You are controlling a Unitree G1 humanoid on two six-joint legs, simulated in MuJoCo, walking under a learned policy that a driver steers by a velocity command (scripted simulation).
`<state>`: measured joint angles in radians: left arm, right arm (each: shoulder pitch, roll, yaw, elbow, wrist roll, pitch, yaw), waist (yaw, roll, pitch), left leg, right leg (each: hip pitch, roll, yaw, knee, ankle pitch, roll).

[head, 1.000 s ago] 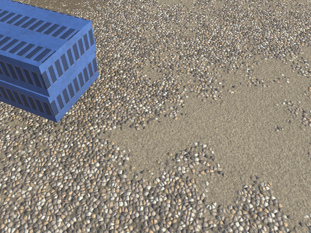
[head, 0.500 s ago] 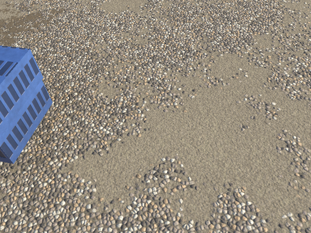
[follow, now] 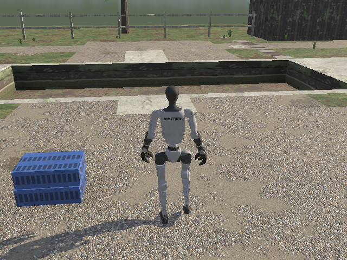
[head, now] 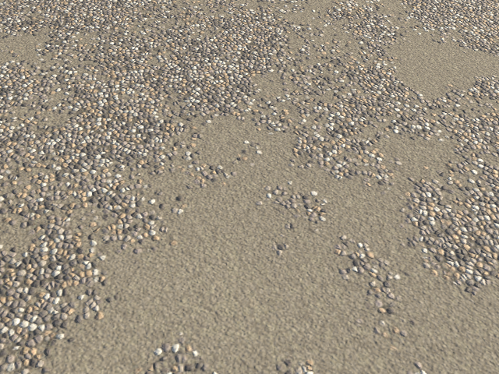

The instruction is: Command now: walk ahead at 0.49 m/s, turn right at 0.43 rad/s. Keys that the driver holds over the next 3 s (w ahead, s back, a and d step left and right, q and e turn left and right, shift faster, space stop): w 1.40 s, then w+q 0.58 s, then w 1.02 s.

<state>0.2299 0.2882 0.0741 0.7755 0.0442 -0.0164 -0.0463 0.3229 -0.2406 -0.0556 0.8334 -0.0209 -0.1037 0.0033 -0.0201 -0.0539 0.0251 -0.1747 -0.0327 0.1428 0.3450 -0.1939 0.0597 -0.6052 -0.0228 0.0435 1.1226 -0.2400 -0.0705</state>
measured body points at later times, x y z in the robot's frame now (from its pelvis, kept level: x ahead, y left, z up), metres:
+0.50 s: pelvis +0.27 -0.06 +0.00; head +0.29 -0.07 +0.45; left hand +0.32 +0.20 -0.13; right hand +0.32 -0.32 -0.14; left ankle +0.30 +0.09 -0.67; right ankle +0.25 -0.12 -0.74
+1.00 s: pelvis +0.55 -0.01 +0.00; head +0.57 +0.00 +0.45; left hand +0.61 +0.24 -0.15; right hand +0.56 -0.27 -0.13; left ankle +0.57 +0.05 -0.74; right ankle +0.51 -0.15 -0.66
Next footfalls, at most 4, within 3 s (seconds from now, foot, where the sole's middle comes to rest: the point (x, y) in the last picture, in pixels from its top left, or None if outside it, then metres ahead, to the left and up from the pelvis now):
0.28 right None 0.29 -0.12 -0.78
0.80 left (230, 329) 0.61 0.05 -0.78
1.36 right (291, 239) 0.91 -0.14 -0.78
1.92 left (235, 174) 1.18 0.03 -0.78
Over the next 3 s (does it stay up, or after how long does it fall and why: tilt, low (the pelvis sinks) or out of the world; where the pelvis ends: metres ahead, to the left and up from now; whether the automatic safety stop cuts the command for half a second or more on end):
stays up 1.61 0.11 -0.01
